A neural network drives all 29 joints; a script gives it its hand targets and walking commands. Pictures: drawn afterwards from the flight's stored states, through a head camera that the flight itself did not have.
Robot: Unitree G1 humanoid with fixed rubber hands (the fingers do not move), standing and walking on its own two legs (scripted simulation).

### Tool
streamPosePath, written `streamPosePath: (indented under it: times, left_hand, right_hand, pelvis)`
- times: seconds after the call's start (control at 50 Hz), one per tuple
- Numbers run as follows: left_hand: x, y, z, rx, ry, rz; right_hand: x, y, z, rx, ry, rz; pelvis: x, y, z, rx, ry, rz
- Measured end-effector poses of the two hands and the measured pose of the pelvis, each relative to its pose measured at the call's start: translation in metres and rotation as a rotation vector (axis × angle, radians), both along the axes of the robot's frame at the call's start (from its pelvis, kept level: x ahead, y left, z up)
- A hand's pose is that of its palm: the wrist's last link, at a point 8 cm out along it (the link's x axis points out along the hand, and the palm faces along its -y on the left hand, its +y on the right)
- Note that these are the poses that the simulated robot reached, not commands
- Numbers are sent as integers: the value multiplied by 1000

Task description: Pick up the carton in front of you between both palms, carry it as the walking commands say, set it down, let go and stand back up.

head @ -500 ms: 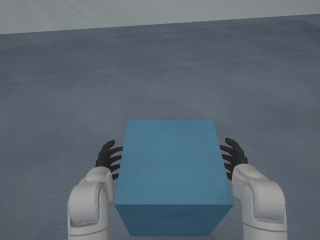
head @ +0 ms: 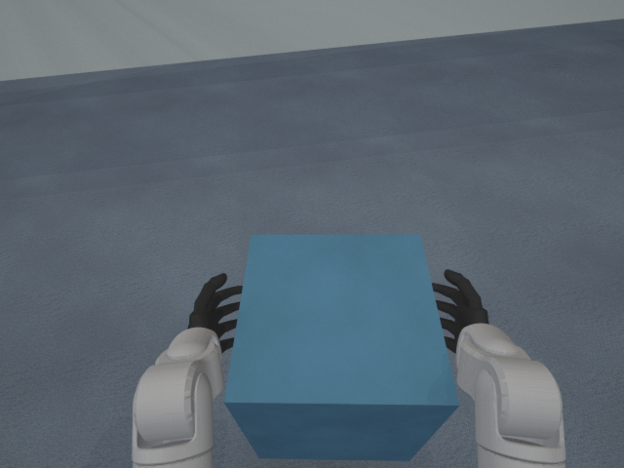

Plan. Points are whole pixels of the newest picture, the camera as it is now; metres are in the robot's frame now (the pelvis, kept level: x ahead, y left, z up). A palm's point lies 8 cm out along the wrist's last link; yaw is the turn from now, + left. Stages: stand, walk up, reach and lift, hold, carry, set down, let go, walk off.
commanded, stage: carry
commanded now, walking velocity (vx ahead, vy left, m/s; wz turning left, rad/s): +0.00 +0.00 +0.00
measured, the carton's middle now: (334, 353) +0.28 +0.00 +0.02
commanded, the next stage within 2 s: none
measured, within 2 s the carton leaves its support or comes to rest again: neither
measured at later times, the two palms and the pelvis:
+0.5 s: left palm (230, 203) +0.50 +0.16 +0.09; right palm (416, 201) +0.50 -0.14 +0.09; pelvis +0.24 +0.02 +0.00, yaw -1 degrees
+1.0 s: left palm (235, 198) +0.54 +0.16 +0.08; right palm (410, 191) +0.54 -0.14 +0.07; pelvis +0.28 +0.01 -0.01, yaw +0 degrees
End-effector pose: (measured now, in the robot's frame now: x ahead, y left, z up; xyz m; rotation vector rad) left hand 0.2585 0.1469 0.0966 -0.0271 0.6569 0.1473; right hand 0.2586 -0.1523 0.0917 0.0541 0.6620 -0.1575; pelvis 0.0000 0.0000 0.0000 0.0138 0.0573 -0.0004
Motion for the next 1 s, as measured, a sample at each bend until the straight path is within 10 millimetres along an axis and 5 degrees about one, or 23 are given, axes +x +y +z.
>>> streamPosePath:
  times: [0.08, 0.16, 0.3, 0.42, 0.54, 0.72, 1.0]
  left_hand:
    - [69, 17, -14, -24, -21, -15]
    - [119, 27, -31, -60, 69, -14]
    - [178, 28, -24, -67, 88, -31]
    - [219, 22, -7, -49, 11, -1]
    - [256, 8, -6, 10, 42, -15]
    - [286, 3, -14, -4, 49, -4]
    - [277, 12, -21, -10, 58, 20]
  right_hand:
    - [64, 17, -7, -18, -20, -19]
    - [110, 27, -17, -39, 68, -32]
    - [165, 28, -8, -44, 89, -51]
    - [215, 21, 4, -31, 13, -14]
    - [250, 9, -9, 10, 43, -18]
    - [283, 3, -12, 3, 51, -16]
    - [283, 12, -17, -14, 59, 17]
  pelvis:
    - [65, 19, -20, -10, -18, -22]
    - [101, 31, -14, -11, -8, -42]
    - [154, 35, 5, -37, 9, -40]
    - [203, 22, 1, -8, -7, -28]
    - [249, 13, -4, -23, -11, -15]
    - [276, 5, -8, -24, 8, 0]
    - [276, 6, -10, -22, -2, 7]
